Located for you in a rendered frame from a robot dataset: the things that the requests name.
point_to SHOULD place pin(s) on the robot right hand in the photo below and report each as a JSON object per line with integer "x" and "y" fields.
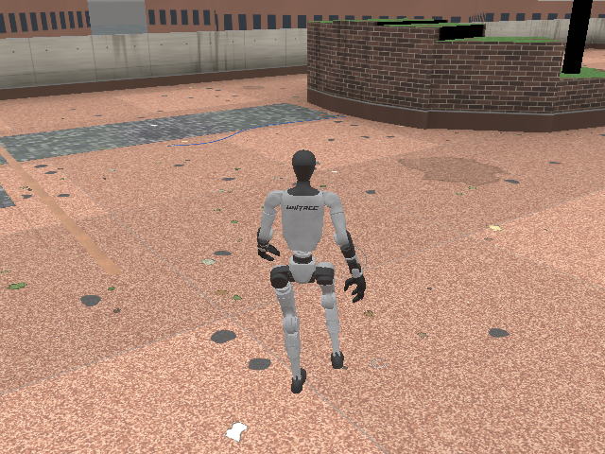
{"x": 361, "y": 286}

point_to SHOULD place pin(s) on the left robot upper arm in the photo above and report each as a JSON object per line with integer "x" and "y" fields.
{"x": 273, "y": 200}

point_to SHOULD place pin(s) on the robot left hand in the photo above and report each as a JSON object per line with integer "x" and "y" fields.
{"x": 271, "y": 249}

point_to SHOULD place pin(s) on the robot right forearm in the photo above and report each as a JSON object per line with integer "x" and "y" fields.
{"x": 351, "y": 257}

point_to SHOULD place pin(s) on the robot left forearm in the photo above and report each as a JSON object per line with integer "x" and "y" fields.
{"x": 262, "y": 244}

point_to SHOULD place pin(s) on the robot left thigh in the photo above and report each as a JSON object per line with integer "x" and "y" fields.
{"x": 279, "y": 278}

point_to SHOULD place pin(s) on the robot right foot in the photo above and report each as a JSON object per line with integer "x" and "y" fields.
{"x": 337, "y": 361}

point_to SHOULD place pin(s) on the right robot upper arm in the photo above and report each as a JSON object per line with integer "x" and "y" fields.
{"x": 333, "y": 201}

